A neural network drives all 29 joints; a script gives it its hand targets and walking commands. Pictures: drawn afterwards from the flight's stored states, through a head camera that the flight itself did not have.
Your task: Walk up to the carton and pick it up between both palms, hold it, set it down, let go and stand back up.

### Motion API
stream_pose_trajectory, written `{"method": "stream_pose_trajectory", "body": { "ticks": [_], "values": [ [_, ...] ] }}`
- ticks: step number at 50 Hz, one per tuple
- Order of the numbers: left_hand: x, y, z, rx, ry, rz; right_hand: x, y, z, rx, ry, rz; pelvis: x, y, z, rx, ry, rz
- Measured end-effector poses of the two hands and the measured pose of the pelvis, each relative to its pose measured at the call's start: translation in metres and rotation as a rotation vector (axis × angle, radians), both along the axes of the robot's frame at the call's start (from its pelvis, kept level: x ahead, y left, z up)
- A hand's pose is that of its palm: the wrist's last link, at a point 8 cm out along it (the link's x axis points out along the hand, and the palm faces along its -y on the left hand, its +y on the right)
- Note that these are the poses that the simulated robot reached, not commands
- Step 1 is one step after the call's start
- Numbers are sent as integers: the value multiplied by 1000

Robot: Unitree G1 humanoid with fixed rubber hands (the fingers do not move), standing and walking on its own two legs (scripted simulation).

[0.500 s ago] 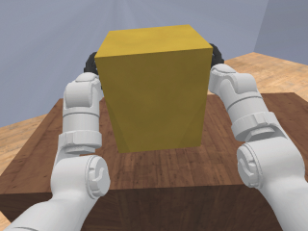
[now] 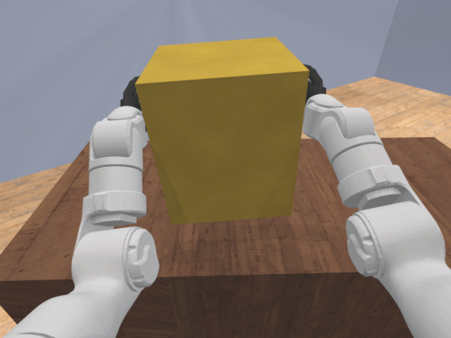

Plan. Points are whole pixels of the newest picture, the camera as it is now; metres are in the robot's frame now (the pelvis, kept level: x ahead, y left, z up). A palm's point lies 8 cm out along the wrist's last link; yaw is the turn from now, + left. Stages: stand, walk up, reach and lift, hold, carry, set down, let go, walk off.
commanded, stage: hold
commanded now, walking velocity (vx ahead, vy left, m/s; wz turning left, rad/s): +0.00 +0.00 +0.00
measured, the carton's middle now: (224, 129) +0.38 +0.00 +0.26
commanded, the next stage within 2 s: none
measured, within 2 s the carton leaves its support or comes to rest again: neither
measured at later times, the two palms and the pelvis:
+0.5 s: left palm (137, 122) +0.38 +0.15 +0.27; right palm (312, 113) +0.38 -0.15 +0.29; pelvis +0.01 +0.00 +0.00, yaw +0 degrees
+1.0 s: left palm (134, 118) +0.38 +0.16 +0.28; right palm (312, 110) +0.38 -0.15 +0.29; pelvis +0.00 +0.00 +0.00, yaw +0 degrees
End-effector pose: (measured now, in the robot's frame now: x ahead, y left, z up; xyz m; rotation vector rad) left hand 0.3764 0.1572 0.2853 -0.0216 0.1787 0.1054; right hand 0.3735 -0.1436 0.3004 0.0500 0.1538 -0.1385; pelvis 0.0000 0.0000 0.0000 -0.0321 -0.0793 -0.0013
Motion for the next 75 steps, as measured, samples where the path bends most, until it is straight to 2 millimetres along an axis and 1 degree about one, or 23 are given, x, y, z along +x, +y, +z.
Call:
{"method": "stream_pose_trajectory", "body": {
  "ticks": [4,11,22,31,47,59,75],
  "values": [
    [4,1,-5,13,24,-4,4,1,-5,17,25,-5,0,1,0,3,7,1],
    [9,0,-4,34,3,-4,10,0,-6,5,6,2,3,4,0,-1,17,2],
    [9,-4,-11,30,2,-6,9,-4,-14,0,7,0,9,4,0,-4,-2,1],
    [6,-3,-9,20,-4,-2,6,-4,-12,8,3,0,10,3,0,-4,-12,-3],
    [4,-1,-3,23,1,-3,4,-2,-7,13,11,-1,4,3,0,0,-2,-3],
    [6,-3,-3,25,4,-4,6,-3,-8,7,16,0,2,1,0,2,9,-1],
    [7,-2,-5,23,0,-2,7,-2,-9,5,15,1,4,0,0,0,6,5]
  ]
}}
